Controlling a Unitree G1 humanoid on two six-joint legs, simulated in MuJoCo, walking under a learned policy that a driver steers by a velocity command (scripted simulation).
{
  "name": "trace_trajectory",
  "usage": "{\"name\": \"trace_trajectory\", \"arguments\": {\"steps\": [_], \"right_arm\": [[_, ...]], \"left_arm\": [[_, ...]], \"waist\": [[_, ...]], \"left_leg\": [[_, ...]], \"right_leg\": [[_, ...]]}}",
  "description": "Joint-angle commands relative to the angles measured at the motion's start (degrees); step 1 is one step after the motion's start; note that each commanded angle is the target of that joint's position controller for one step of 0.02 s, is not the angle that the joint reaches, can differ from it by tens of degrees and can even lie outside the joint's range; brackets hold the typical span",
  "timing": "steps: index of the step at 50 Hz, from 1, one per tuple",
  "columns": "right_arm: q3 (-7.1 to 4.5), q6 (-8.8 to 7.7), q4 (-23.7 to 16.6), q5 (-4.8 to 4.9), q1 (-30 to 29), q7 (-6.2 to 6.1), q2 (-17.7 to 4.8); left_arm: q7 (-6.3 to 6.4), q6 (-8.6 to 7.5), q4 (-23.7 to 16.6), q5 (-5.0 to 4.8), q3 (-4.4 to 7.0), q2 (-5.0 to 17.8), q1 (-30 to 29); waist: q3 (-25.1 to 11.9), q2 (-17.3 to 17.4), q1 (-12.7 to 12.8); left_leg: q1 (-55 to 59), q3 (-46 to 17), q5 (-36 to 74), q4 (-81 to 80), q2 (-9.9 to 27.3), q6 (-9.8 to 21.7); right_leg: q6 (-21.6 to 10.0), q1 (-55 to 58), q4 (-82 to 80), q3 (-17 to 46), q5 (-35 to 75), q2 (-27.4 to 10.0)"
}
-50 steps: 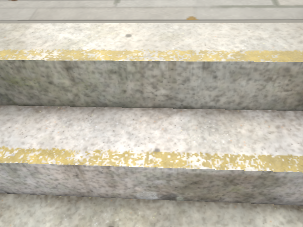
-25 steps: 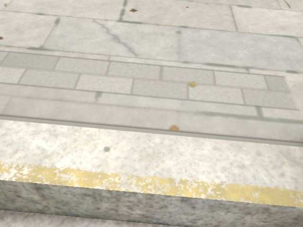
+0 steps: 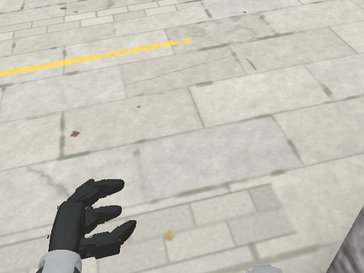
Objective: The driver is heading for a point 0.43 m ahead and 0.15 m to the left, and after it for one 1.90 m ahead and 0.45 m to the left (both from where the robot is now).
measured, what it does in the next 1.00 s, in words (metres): climbs, turning left: right foot 0.20 m higher, then left foot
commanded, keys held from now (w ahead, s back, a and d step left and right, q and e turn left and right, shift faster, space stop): w+q+shift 0.70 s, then w+e+shift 0.30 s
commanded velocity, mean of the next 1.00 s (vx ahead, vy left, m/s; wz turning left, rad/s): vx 1.00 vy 0.00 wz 0.55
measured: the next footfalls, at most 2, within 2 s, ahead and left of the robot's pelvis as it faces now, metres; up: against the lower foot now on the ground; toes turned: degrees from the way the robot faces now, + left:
right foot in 0.12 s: +0.29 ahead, -0.22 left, +0.20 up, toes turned +0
left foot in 0.64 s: +0.60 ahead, +0.05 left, +0.20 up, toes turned +28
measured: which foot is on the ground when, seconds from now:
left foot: down 0.00-0.12, up 0.14-0.62, down 0.64-1.00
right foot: up 0.00-0.10, down 0.12-0.62, up 0.64-1.00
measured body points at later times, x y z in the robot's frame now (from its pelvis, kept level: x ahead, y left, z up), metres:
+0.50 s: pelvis +0.37 -0.07 +0.22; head +0.37 -0.08 +0.67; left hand +0.28 +0.20 +0.10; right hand +0.64 -0.25 +0.15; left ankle +0.54 +0.07 -0.39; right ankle +0.25 -0.22 -0.51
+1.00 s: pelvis +0.78 +0.08 +0.21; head +0.80 +0.09 +0.66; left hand +0.89 +0.38 +0.15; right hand +0.90 -0.17 +0.08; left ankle +0.57 +0.03 -0.51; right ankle +1.09 +0.08 -0.45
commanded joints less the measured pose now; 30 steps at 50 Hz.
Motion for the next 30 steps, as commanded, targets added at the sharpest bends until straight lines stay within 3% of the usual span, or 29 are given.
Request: {"name": "trace_trajectory", "arguments": {"steps": [1, 2, 3, 4, 5, 6, 7, 8, 9, 10, 11, 12, 13, 14, 15, 16, 17, 18, 19, 20, 21, 23, 24, 25, 26, 28, 29, 30], "right_arm": [[0.73, -3.07, -1.9, -0.56, -6.0, 0.83, -0.8], [-0.06, -2.89, -0.8, 0.23, -1.9, 0.61, -2.3], [-0.58, -2.16, -5.0, 3.62, -9.1, 0.24, -5.2], [-0.86, -2.37, -7.7, 4.35, -7.1, 0.84, -9.7], [-1.99, -3.69, -9.6, 2.71, -4.3, 2.07, -14.3], [-4.68, -3.54, -11.9, 0.89, -10.3, 3.13, -19.5], [-4.25, -3.37, -16.2, 1.08, -17.3, 5.19, -13.2], [-2.62, -2.82, -19.9, -1.16, -12.2, 5.73, -1.5], [-1.22, -2.08, -22.6, -3.94, -8.9, 5.09, 6.7], [-0.41, -1.31, -23.8, -3.86, -7.9, 3.78, 8.0], [0.33, -0.71, -24.1, -3.97, -5.3, 3.25, 7.2], [0.89, 0.91, -24.2, -3.05, -5.6, 2.95, 7.3], [2.39, 2.39, -24.9, -2.51, -5.2, 2.65, 10.4], [2.09, 4.02, -23.7, -1.72, -8.6, 3.28, 7.5], [2.27, 5.17, -24.5, -0.09, -10.6, 3.18, 5.5], [1.65, 6.69, -25.6, 0.17, -11.9, 3.08, 3.3], [0.76, 7.31, -26.0, 0.39, -11.4, 2.88, 1.3], [0.34, 8.32, -27.4, 0.45, -13.2, 3.25, -0.4], [-0.66, 9.13, -27.8, -0.26, -14.8, 3.97, -2.9], [-1.45, 9.70, -27.1, 0.26, -15.8, 4.53, -4.0], [-1.54, 10.01, -26.4, 0.54, -15.8, 5.09, -3.6], [-1.35, 9.77, -23.9, 0.91, -15.2, 5.64, -2.3], [-0.83, 9.60, -23.0, 1.56, -13.7, 5.92, -1.1], [-0.86, 9.03, -21.8, 1.85, -12.0, 6.13, -0.9], [-1.10, 8.51, -21.8, 2.39, -10.9, 6.10, -1.7], [-2.12, 8.45, -21.3, 2.53, -4.9, 4.62, -5.3], [-2.76, 8.59, -20.7, 1.97, 0.9, 3.89, -7.1], [-3.83, 8.89, -18.7, 1.99, 7.8, 3.37, -9.2]], "left_arm": [[1.24, 0.13, -13.0, -1.87, -3.65, -3.8, -15.8], [1.34, 0.51, -16.0, -1.65, -4.18, -4.4, -19.1], [-0.79, 1.04, -13.4, -2.60, -5.14, -3.5, -7.3], [-1.12, 1.03, -5.6, -4.42, -1.73, 3.2, 4.2], [-0.35, 0.89, 0.6, -2.93, 1.32, 5.6, 21.9], [-0.17, 1.91, 3.8, -0.81, 4.53, 10.8, 38.3], [-0.60, 1.81, 7.2, 1.80, 7.04, 22.7, 45.4], [-0.38, 1.84, 7.3, -1.39, 6.72, 23.1, 33.9], [-0.17, 1.49, 5.2, -3.33, 5.02, 17.7, 18.6], [-0.62, 0.72, 6.6, -2.79, 3.74, 13.3, 9.7], [-1.30, -0.61, 11.1, -1.77, 2.68, 9.1, 8.7], [-1.16, -1.51, 15.2, -0.41, 2.69, 6.5, 9.7], [-1.70, -1.82, 19.5, 0.44, 2.21, 3.4, 14.4], [-2.37, -2.94, 21.7, -0.01, 1.78, 1.8, 17.7], [-2.18, -3.63, 20.8, -1.00, 1.70, 3.3, 16.1], [-2.18, -4.72, 20.8, -1.01, 1.94, 4.8, 13.0], [-2.22, -5.47, 19.5, -0.96, 2.24, 6.3, 11.0], [-1.49, -6.04, 18.8, -1.66, 3.35, 10.7, 9.2], [-0.72, -6.70, 19.3, -1.85, 4.01, 12.6, 11.4], [0.17, -6.98, 21.0, -1.78, 4.33, 13.2, 15.5], [0.90, -7.05, 21.8, -1.26, 4.35, 13.3, 18.1], [1.50, -6.00, 22.4, -0.71, 4.09, 12.2, 21.7], [1.30, -5.13, 21.6, -0.37, 4.16, 12.6, 20.7], [1.05, -4.42, 20.1, -0.14, 3.94, 13.1, 19.2], [1.21, -4.36, 19.3, -0.33, 4.32, 14.8, 20.2], [1.54, -2.79, 18.6, -0.75, 5.34, 17.7, 20.2], [1.57, -1.53, 18.4, -0.34, 5.68, 18.4, 19.8], [1.37, -0.29, 18.1, 0.19, 5.99, 19.0, 19.4]], "waist": [[19.1, 6.9, 2.1], [17.5, 7.1, 0.4], [9.5, 3.1, 6.6], [-1.7, -7.1, 7.5], [-14.2, -5.2, 13.4], [-21.7, -1.1, 24.2], [-22.7, -22.2, 26.2], [-20.7, -33.7, 17.3], [-13.4, -28.0, 6.4], [-5.5, -21.1, 0.4], [0.9, -16.6, -3.4], [4.2, -10.5, -4.1], [5.7, -10.0, -5.4], [7.0, -4.4, -3.3], [11.4, -2.4, -4.2], [13.3, -1.4, -6.8], [13.9, -1.7, -8.1], [13.2, -6.8, -8.7], [13.5, -6.2, -8.2], [11.7, -5.4, -6.6], [12.5, -4.6, -6.4], [11.5, -0.3, -5.2], [10.1, -0.9, -5.8], [7.0, -2.6, -6.0], [4.0, -4.8, -6.3], [1.0, -9.0, -8.9], [0.2, -9.6, -11.2], [-1.0, -9.7, -14.0]], "left_leg": [[-12.2, -12.4, -6.0, -36.2, 11.4, 13.1], [-11.0, -12.4, -3.8, -40.0, 11.7, 12.6], [-28.5, -4.5, 2.7, -49.9, 9.4, 12.4], [-31.4, -3.2, 16.1, -43.6, 6.6, 15.0], [-24.1, -2.6, 67.7, -26.0, 6.8, 14.0], [-14.6, -5.6, 88.5, -1.1, 6.1, 11.2], [-18.6, -8.1, 52.4, 30.8, -4.0, 8.5], [-30.6, -18.2, 19.5, 59.5, -12.3, 8.4], [-36.9, -23.3, 22.5, 77.6, -11.1, 7.2], [-41.5, -16.9, 28.1, 79.8, -8.1, 7.1], [-44.5, -10.9, 29.7, 79.6, -5.4, 8.1], [-44.6, -10.4, 29.9, 79.2, -5.2, 8.8], [-46.6, -11.1, 26.2, 80.8, -4.5, 9.4], [-47.6, -10.9, 23.8, 82.8, -4.7, 9.7], [-48.5, -12.0, 19.7, 75.1, -5.1, 7.9], [-47.2, -12.6, 18.2, 69.3, -4.5, 7.2], [-44.3, -12.3, 18.2, 61.6, -4.1, 6.8], [-40.4, -8.4, 18.1, 52.1, -4.3, 6.6], [-37.4, -4.9, 21.3, 45.5, -3.0, 6.7], [-36.1, -0.4, 23.1, 41.3, -3.5, 7.4], [-35.7, 1.2, 23.7, 36.3, -2.0, 8.2], [-32.9, 4.1, 24.2, 28.8, -2.6, 10.3], [-28.3, 5.8, 23.7, 22.3, -3.3, 11.0], [-19.1, 8.9, 24.2, 16.2, -5.4, 11.3], [-12.1, 11.3, 25.8, 12.5, -7.2, 11.0], [-4.8, 12.9, 22.6, 8.0, -8.7, 11.7], [-0.3, 12.2, 17.7, 5.4, -8.9, 13.2], [7.1, 10.4, 10.0, 2.3, -9.6, 14.6]], "right_leg": [[0.0, -12.0, -4.2, -7.1, -9.1, -7.5], [-1.8, -7.9, -11.5, -5.3, -10.0, -9.2], [-4.3, 33.0, -38.8, -8.6, 2.2, -10.4], [-1.7, 60.4, -42.5, -19.2, 4.2, -3.0], [-0.6, 77.6, -38.1, -20.3, -1.8, 4.7], [0.9, 77.2, -46.5, -12.4, -11.8, 4.1], [1.2, 72.6, -74.2, 17.3, -35.2, -7.4], [4.0, 66.4, -102.6, 45.8, -56.6, -15.8], [6.3, 57.8, -105.6, 49.7, -55.8, -18.5], [5.3, 52.3, -101.0, 41.1, -50.1, -18.1], [2.6, 47.9, -95.9, 30.2, -43.0, -17.7], [3.2, 45.1, -91.9, 20.1, -29.2, -16.2], [3.9, 46.2, -89.8, 10.5, -19.4, -14.0], [3.9, 44.2, -91.4, 10.4, -15.0, -16.8], [3.2, 41.2, -96.3, 8.6, -17.0, -18.7], [4.6, 39.6, -99.8, 3.9, -14.4, -18.9], [6.3, 41.1, -103.3, -4.1, -7.6, -17.9], [7.1, 40.9, -110.0, -9.4, -5.2, -16.7], [6.7, 43.4, -114.0, -14.0, -0.8, -16.2], [5.9, 50.5, -117.4, -18.3, 1.2, -13.8], [5.3, 56.2, -118.7, -21.6, 5.9, -13.0], [4.9, 67.3, -118.5, -27.6, 14.7, -9.2], [5.0, 70.2, -117.4, -29.7, 20.5, -7.7], [4.0, 72.0, -114.7, -31.8, 36.3, -5.9], [3.5, 75.4, -111.1, -31.6, 55.6, -7.6], [4.0, 82.6, -99.0, -30.9, 80.1, -11.2], [3.2, 83.5, -89.4, -30.2, 85.0, -13.1], [2.0, 80.4, -76.5, -28.4, 82.8, -13.2]]}}
Keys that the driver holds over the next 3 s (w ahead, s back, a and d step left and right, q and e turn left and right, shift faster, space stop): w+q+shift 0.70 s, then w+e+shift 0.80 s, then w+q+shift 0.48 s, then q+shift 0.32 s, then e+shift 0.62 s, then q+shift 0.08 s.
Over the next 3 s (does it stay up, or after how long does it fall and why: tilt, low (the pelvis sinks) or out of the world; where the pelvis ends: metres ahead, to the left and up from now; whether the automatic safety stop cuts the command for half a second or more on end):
stays up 2.08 0.41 0.22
